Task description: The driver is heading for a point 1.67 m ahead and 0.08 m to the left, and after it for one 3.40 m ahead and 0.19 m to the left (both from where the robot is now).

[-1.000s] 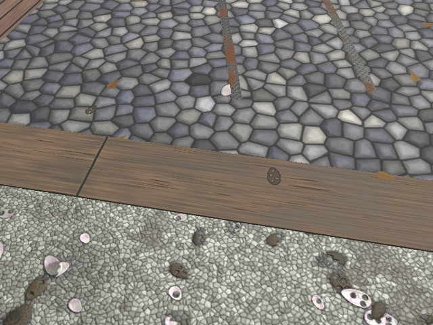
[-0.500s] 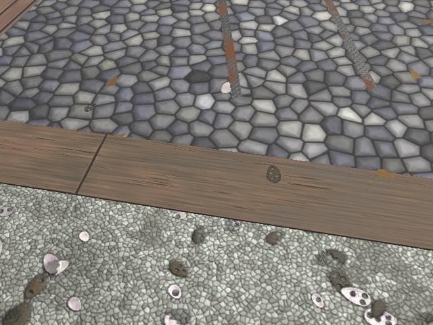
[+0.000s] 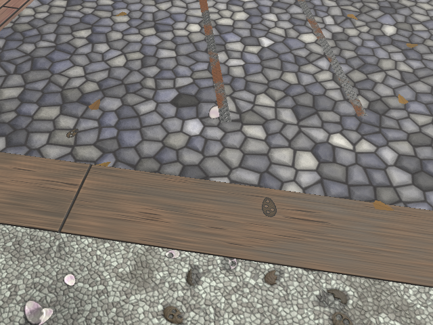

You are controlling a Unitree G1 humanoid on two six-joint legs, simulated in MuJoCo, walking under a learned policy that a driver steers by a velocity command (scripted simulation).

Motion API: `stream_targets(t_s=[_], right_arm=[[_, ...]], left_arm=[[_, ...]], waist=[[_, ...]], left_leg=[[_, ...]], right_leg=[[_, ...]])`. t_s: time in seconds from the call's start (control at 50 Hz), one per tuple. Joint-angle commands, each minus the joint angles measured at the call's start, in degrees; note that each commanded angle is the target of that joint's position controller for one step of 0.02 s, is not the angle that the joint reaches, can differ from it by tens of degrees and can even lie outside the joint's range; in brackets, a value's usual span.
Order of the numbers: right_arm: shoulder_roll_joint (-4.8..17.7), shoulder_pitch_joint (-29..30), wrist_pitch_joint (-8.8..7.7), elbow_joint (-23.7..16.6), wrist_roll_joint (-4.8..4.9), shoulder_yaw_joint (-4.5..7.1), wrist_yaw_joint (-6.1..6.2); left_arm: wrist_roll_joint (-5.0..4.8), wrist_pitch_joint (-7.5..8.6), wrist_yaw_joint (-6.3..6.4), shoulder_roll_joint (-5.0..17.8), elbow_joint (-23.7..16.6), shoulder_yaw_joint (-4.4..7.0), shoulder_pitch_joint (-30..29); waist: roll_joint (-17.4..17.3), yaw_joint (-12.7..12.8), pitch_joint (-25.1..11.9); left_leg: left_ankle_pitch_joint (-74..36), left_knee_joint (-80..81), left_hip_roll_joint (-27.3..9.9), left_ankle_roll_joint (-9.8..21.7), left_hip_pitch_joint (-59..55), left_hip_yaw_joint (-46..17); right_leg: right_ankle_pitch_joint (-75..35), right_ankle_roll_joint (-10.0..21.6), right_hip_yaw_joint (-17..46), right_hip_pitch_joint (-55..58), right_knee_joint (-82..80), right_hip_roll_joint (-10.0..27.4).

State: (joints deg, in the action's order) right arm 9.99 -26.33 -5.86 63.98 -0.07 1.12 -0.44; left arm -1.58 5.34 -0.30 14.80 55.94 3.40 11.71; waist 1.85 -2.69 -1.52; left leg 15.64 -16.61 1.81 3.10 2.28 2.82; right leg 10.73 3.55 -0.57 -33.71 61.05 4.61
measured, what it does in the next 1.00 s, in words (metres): walks ahead: right foot, then left foot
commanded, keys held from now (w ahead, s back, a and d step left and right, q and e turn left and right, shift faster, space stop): w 1.00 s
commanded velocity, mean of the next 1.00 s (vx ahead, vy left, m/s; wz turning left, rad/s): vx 0.48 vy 0.00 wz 0.00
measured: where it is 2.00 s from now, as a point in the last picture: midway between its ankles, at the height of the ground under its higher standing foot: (194, 173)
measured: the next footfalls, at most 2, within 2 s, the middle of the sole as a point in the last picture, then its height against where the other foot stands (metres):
right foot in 0.28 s outside the picture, level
left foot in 0.82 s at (170, 288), level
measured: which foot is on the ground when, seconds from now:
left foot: down 0.00-0.28, up 0.30-0.80, down 0.82-1.00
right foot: up 0.00-0.26, down 0.28-0.84, up 0.86-1.00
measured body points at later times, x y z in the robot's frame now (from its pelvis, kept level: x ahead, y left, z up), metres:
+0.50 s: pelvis +0.29 -0.05 +0.00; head +0.30 -0.05 +0.45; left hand +0.32 +0.21 -0.14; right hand +0.39 -0.32 -0.13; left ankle +0.31 +0.11 -0.66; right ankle +0.31 -0.13 -0.75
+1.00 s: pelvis +0.59 +0.04 +0.00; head +0.60 +0.04 +0.45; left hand +0.64 +0.28 -0.15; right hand +0.64 -0.21 -0.14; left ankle +0.62 +0.12 -0.75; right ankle +0.53 -0.12 -0.66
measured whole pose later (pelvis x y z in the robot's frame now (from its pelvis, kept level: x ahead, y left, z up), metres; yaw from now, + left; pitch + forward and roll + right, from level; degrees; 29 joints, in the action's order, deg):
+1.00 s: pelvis +0.59 +0.04 +0.00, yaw +0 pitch +1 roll +1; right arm 11.6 -16.2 -6.2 54.9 -3.2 2.2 -0.2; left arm 4.6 6.3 -2.0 12.4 55.6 2.5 17.2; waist 1.4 -1.0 0.4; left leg 8.7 -20.8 2.8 4.5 13.2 4.1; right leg 18.8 5.5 2.5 -25.3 65.0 3.3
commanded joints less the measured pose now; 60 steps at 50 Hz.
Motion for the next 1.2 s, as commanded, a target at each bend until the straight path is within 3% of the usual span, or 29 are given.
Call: stream_targets(t_s=[0.02,0.12,0.18,0.22,0.26,0.28,0.3,0.32,0.34,0.36,0.4,0.44,0.56,0.58,0.6,0.64,0.74,0.78,0.82,0.84,0.86,0.88,0.9,0.92,0.98,1.02,1.08,1.14,1.2], right_arm=[[8.18,-2.58,0.13,-2.10,-0.34,0.90,1.02],[9.94,-5.21,0.44,-2.41,0.30,1.43,1.87],[10.15,-5.39,0.79,-2.08,0.86,1.98,1.98],[11.50,-3.67,1.25,-2.70,0.57,2.60,2.03],[11.77,-1.50,2.15,-3.62,0.06,2.73,1.90],[10.22,-0.88,2.11,-5.20,-0.62,1.94,1.61],[0.30,-9.45,0.79,-5.44,-0.12,-0.65,0.51],[5.35,-4.68,-1.12,-5.16,1.58,0.53,0.11],[9.01,1.91,-2.17,-7.91,3.14,1.60,0.10],[9.89,5.71,-2.59,-9.03,3.07,1.77,0.63],[8.77,5.45,-1.38,-8.94,1.69,2.72,1.39],[6.12,3.69,0.13,-8.82,1.55,2.69,1.65],[7.02,17.47,0.77,-13.90,0.39,3.03,1.37],[0.34,15.43,1.63,-12.32,-8.35,-0.39,-1.58],[0.87,16.18,2.38,-12.41,-8.23,0.02,-2.72],[5.51,22.14,2.89,-14.99,-5.66,0.69,-3.43],[7.05,29.78,2.52,-18.27,-3.80,0.44,-1.98],[7.87,29.21,1.99,-18.44,-3.16,0.90,-1.92],[11.41,20.18,0.48,-16.30,-1.39,2.62,-1.58],[13.38,8.58,0.28,-13.62,-1.75,2.65,-1.59],[14.40,-7.02,0.74,-9.66,-2.30,3.03,-1.12],[13.41,-12.18,-0.26,-6.33,-4.36,3.30,-0.79],[13.73,-3.51,-1.33,-7.79,-3.04,3.81,-0.30],[10.43,2.58,-1.18,-8.98,-2.71,3.09,0.26],[2.93,6.63,-0.63,-10.42,-3.35,1.06,0.57],[3.17,5.98,-1.44,-10.84,-3.45,1.29,0.20],[3.40,2.48,-2.01,-9.87,-4.78,1.11,-1.34],[4.24,-0.51,-1.97,-8.52,-4.09,0.90,-3.21],[5.29,-4.88,-1.94,-6.40,-4.14,0.90,-4.20]], left_arm=[[0.38,0.06,-0.44,0.66,-4.68,-0.05,-6.61],[-0.14,0.22,-1.46,0.27,-8.97,-1.08,-18.04],[-0.33,0.68,-2.36,1.41,-10.76,-1.00,-20.53],[-0.22,1.01,-2.60,3.82,-10.40,0.08,-16.68],[-0.45,0.75,-1.97,8.19,-5.85,2.57,-0.73],[0.23,0.34,-1.32,11.87,-3.47,3.72,9.94],[1.15,0.21,-1.62,15.41,-1.89,4.24,14.74],[0.96,0.18,-1.60,9.90,-1.64,2.74,13.04],[0.67,0.53,-1.46,7.53,-2.56,1.95,6.53],[0.88,0.97,-1.56,5.56,-3.95,1.22,0.80],[2.15,1.66,-2.16,2.26,-3.70,0.20,-2.99],[1.77,1.71,-2.17,2.24,-2.35,0.08,-1.67],[1.58,1.18,0.18,6.37,-0.62,0.82,4.49],[8.06,2.76,-2.09,-3.12,0.87,-1.94,9.82],[7.52,3.01,-3.49,-1.47,1.76,-1.52,11.80],[6.23,2.89,-4.82,2.48,1.55,-1.02,12.66],[5.62,1.41,-3.89,4.67,3.13,-0.70,16.61],[5.37,0.61,-3.22,5.53,2.45,-0.22,15.17],[6.29,0.77,-2.83,5.32,2.20,-0.03,15.57],[6.97,1.52,-2.64,-1.08,1.91,-1.63,24.48],[7.32,2.09,-3.92,-2.53,1.15,-2.55,24.89],[5.03,1.80,-4.47,1.45,-1.60,-0.67,12.08],[4.32,2.15,-3.41,1.75,-2.61,-0.27,7.49],[5.42,2.23,-2.04,1.80,-2.45,-0.17,7.66],[6.55,1.26,-1.20,-4.31,-2.44,-1.41,7.95],[5.71,0.66,-2.12,-3.38,-2.14,-1.03,7.72],[6.04,-0.32,-3.10,-2.89,-4.08,-1.21,1.32],[5.98,-1.60,-3.31,-3.27,-6.62,-1.70,-5.22],[5.58,-2.24,-3.18,-0.68,-8.37,-0.92,-9.32]], waist=[[-5.61,0.15,8.24],[-6.62,-1.98,10.48],[-6.68,-0.72,10.76],[-8.40,2.62,6.44],[-9.84,10.81,-3.71],[-5.31,14.31,-11.32],[11.62,8.89,-22.46],[8.47,10.80,-20.29],[7.26,9.20,-9.45],[0.65,7.02,-4.93],[-0.53,2.50,-1.20],[1.12,0.87,0.65],[0.32,3.04,5.04],[0.16,3.86,4.37],[1.34,4.17,6.04],[1.47,5.29,5.89],[1.86,6.45,6.62],[2.00,4.62,5.52],[0.77,0.22,-1.87],[-8.79,0.24,-17.33],[-15.99,-5.80,-24.49],[-9.31,-9.11,-11.91],[-7.90,-5.73,-1.01],[-6.47,-2.93,1.21],[-3.03,2.14,1.84],[-4.01,2.78,3.16],[-3.79,2.12,3.95],[-4.61,1.32,3.93],[-5.12,0.57,4.98]], left_leg=[[-19.99,9.48,-13.56,6.83,-1.96,-10.29],[-19.24,12.01,-13.40,6.89,0.33,-6.59],[-25.28,9.54,-15.67,6.20,-5.46,-5.57],[-42.85,3.00,-16.43,4.97,-9.12,-4.51],[-57.00,-15.72,-13.70,2.69,-5.95,-1.99],[-40.48,-33.28,-10.93,1.15,8.29,-1.10],[7.19,-55.92,1.24,-2.35,29.42,-3.63],[15.25,-64.03,0.43,-0.91,35.82,-11.58],[11.62,-65.35,-2.78,0.17,40.44,-9.86],[5.92,-62.48,-6.10,0.60,37.78,-8.73],[1.11,-56.61,-9.78,0.67,30.40,-8.21],[1.03,-52.47,-10.70,0.36,28.11,-7.47],[-15.04,-31.96,-11.30,-2.60,36.44,-5.38],[-19.99,-29.39,-9.97,-1.34,35.11,-4.30],[-20.82,-27.15,-9.19,-0.79,34.88,-3.75],[-20.00,-23.39,-7.93,-0.39,33.39,-2.49],[-14.35,-13.05,-6.40,1.45,36.70,-3.22],[-13.75,-11.38,-4.19,2.90,29.39,-0.50],[-17.87,-14.68,-1.48,6.40,7.84,1.11],[-23.43,-17.67,-10.46,15.59,-19.95,-11.24],[-15.31,-5.88,-23.24,23.81,-37.27,-37.13],[-4.69,0.34,-21.22,16.84,-30.04,-39.75],[1.25,1.56,-20.35,12.83,-16.36,-32.28],[-0.62,3.31,-18.91,12.58,-6.66,-27.19],[-12.13,8.47,-16.57,13.08,3.82,-18.22],[-13.72,10.29,-14.74,12.95,4.83,-13.59],[-23.72,9.82,-14.06,13.81,6.06,-8.93],[-30.67,8.70,-12.54,13.40,9.29,-5.44],[-31.63,7.72,-13.86,13.11,3.45,-6.25]], right_leg=[[-5.52,-1.70,-0.03,-11.90,-8.77,1.66],[-13.03,-1.86,-2.92,-4.84,-25.27,-1.47],[-11.93,0.34,-2.09,-4.00,-29.66,-1.92],[-8.90,2.25,-3.20,3.23,-30.30,-4.33],[-8.11,5.15,-4.80,24.12,-30.38,-7.34],[-5.20,8.60,6.87,43.07,-28.84,2.65],[9.22,19.32,38.13,61.89,-36.83,18.19],[13.28,17.50,45.33,58.99,-44.71,17.03],[9.46,14.43,35.52,49.90,-45.74,15.28],[1.86,12.67,27.47,39.60,-47.20,13.42],[-6.21,10.63,16.98,26.32,-50.11,9.29],[-6.57,11.00,13.02,21.39,-53.05,7.84],[-9.18,10.13,7.00,21.94,-56.16,6.49],[-7.89,11.91,5.26,22.38,-54.46,6.20],[-7.69,12.07,4.54,22.13,-54.47,6.10],[-7.86,12.35,4.56,23.19,-54.02,6.90],[-13.37,10.68,6.24,40.69,-52.16,11.73],[-19.59,8.90,4.85,40.79,-49.41,11.50],[-32.64,3.83,-0.55,33.54,-36.53,5.08],[-19.37,-0.38,-3.18,18.19,-19.46,-2.34],[19.52,-3.28,-0.77,1.52,-3.39,-10.66],[22.45,-0.03,7.60,-8.71,8.67,-8.67],[16.67,1.82,8.16,-11.77,11.69,-3.62],[12.85,2.92,7.77,-7.17,10.05,-0.36],[5.38,2.78,6.43,-0.40,5.62,2.82],[2.63,1.80,5.05,-2.71,1.67,2.77],[-8.84,-0.16,2.75,-6.75,-7.72,3.35],[-16.77,-1.35,-0.04,-2.60,-17.33,1.48],[-19.15,-1.10,0.77,-4.62,-23.34,0.00]])
Velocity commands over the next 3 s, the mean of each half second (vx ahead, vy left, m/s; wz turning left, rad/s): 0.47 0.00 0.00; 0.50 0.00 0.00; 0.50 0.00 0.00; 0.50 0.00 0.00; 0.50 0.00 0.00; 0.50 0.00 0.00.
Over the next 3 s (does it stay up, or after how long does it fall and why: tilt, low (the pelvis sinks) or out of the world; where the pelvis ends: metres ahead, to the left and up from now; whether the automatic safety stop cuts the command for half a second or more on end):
stays up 1.72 0.04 -0.11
